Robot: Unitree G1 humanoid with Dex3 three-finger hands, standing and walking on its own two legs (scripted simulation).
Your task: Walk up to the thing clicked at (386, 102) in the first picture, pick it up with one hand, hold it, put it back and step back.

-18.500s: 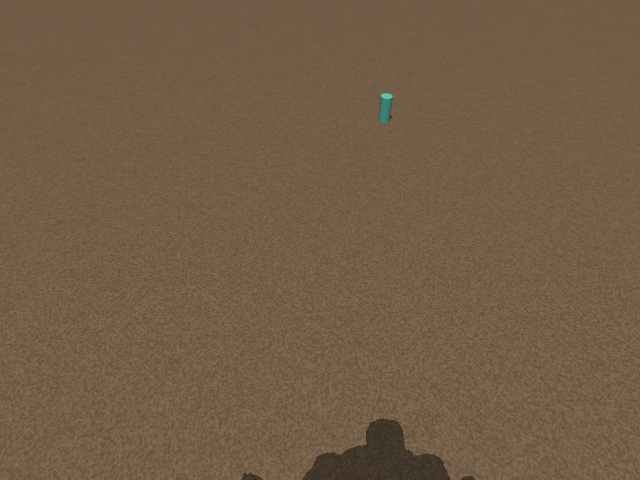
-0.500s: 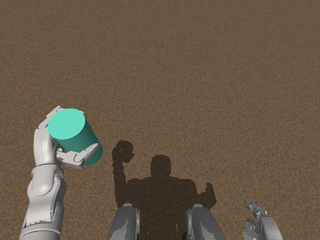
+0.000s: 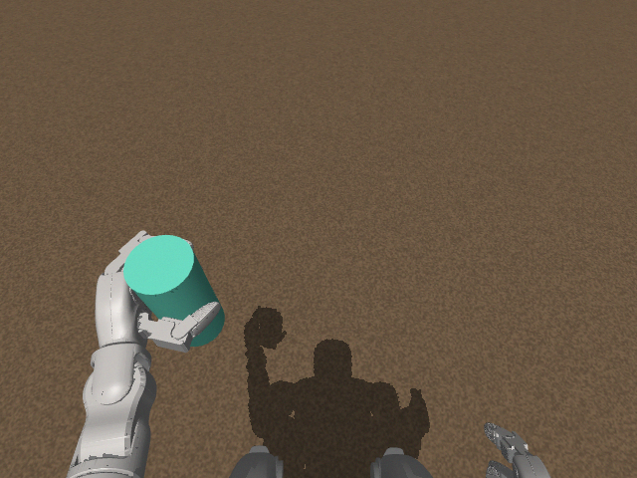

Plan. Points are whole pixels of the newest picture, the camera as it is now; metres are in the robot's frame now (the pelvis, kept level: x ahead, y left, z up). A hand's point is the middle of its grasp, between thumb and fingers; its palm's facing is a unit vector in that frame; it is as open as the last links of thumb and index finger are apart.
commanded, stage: lift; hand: left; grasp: from the side
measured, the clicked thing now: (181, 296) +0.34 +0.18 +0.03
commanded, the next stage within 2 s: hold in 0.52 s
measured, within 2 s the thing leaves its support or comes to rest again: neither
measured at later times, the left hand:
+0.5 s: hand (182, 272) +0.35 +0.17 +0.07, palm faces +0.20 -0.98 -0.02, open 9.8 cm
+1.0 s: hand (178, 261) +0.35 +0.17 +0.09, palm faces +0.20 -0.98 -0.02, open 9.8 cm
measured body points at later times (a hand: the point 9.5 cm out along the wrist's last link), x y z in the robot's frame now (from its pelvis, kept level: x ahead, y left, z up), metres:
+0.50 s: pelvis +0.01 +0.00 +0.03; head +0.07 +0.00 +0.47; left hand +0.33 +0.22 +0.08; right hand +0.15 -0.25 -0.08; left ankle +0.02 +0.13 -0.65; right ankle +0.02 -0.13 -0.65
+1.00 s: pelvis +0.02 +0.00 +0.04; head +0.07 +0.01 +0.49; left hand +0.34 +0.22 +0.10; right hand +0.16 -0.24 -0.07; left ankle +0.02 +0.13 -0.65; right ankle +0.02 -0.13 -0.65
